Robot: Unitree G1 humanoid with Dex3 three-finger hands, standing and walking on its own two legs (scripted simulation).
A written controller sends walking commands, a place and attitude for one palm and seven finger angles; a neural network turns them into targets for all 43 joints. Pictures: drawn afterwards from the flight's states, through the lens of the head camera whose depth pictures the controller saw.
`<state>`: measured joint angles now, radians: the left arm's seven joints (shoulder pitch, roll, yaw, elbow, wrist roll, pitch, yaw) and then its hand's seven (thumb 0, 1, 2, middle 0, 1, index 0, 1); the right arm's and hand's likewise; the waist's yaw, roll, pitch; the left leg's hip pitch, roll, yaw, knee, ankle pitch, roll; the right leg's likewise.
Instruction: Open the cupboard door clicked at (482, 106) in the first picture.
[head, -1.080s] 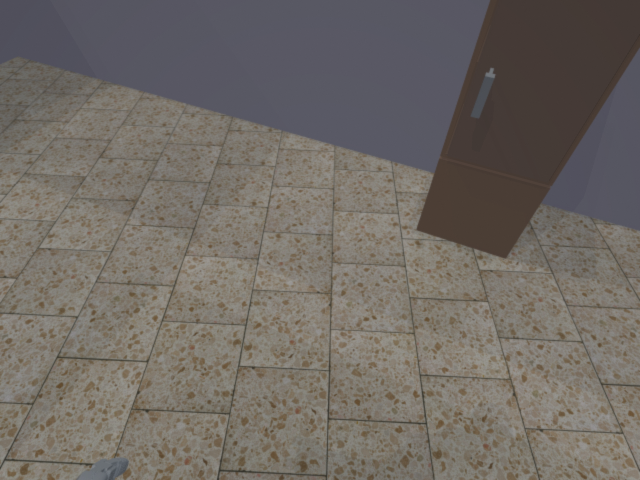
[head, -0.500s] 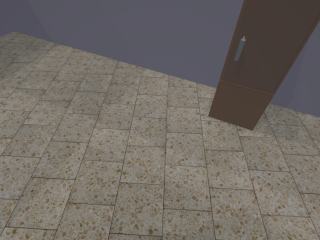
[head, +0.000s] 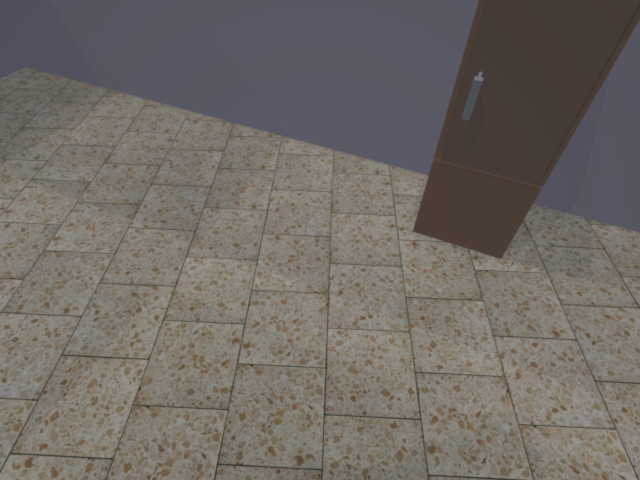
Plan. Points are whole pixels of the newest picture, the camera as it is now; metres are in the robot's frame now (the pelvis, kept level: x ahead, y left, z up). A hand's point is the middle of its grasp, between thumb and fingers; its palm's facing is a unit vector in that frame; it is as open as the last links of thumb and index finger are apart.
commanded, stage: look at it before walking up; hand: left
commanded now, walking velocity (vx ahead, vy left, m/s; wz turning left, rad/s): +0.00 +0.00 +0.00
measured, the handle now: (473, 95) +1.18 -0.41 -0.09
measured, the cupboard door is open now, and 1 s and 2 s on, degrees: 0 0 0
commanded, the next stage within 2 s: walk to a spot facing it in 0.46 s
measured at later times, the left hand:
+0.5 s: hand out of the picture +0.08 +0.25 -0.16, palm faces -0.05 -0.94 -0.33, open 7.4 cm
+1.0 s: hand out of the picture +0.07 +0.16 -0.18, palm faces -0.14 -0.95 -0.26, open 7.4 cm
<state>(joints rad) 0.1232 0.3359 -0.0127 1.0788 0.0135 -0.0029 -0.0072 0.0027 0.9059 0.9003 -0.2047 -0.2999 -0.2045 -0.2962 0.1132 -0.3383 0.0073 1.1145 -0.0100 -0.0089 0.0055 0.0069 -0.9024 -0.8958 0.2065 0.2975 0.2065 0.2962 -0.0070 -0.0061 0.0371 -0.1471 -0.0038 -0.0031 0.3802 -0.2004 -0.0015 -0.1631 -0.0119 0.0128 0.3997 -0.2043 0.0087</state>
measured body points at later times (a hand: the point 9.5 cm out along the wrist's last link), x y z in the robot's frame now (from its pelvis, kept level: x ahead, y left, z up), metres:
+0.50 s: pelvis +0.01 +0.00 +0.00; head +0.02 +0.00 +0.45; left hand +0.09 +0.30 -0.13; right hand +0.09 -0.30 -0.13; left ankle +0.00 +0.12 -0.74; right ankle +0.01 -0.12 -0.74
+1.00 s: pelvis -0.01 -0.03 -0.02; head +0.03 -0.06 +0.43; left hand +0.08 +0.21 -0.16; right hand +0.03 -0.29 -0.18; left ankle -0.01 +0.12 -0.70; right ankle +0.00 -0.11 -0.74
